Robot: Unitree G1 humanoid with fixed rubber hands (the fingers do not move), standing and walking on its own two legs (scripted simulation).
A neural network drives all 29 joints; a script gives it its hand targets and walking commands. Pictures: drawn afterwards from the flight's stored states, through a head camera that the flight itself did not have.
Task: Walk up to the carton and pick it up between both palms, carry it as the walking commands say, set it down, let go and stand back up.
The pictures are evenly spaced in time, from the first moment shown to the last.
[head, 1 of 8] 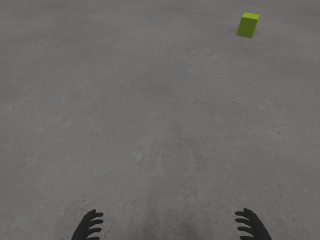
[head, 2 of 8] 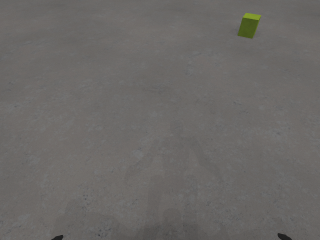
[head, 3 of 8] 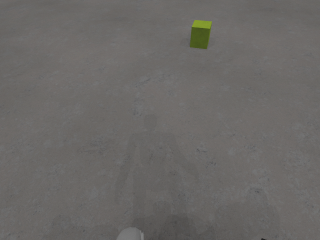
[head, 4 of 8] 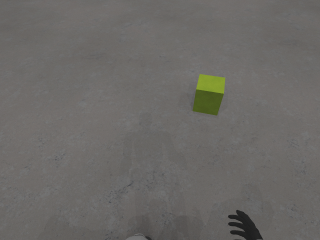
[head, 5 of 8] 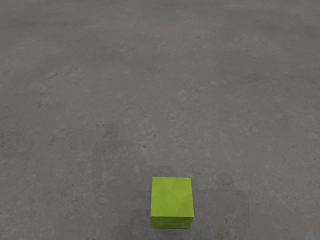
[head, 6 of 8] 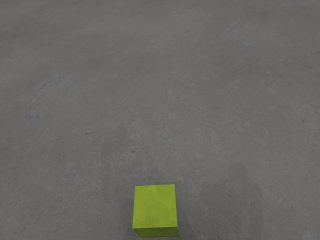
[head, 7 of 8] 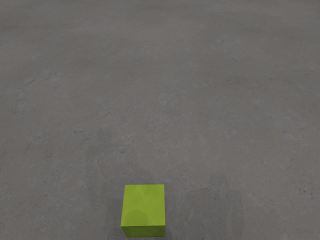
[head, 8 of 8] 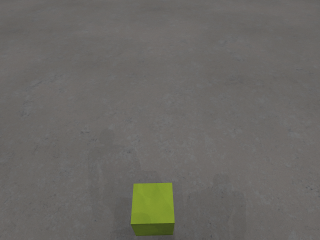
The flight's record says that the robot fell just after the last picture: no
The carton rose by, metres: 0.00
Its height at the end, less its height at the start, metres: +0.00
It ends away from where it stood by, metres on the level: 0.00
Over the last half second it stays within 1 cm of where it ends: yes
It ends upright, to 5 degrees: yes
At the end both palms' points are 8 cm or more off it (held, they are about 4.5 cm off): yes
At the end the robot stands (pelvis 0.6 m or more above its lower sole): yes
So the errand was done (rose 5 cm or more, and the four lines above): no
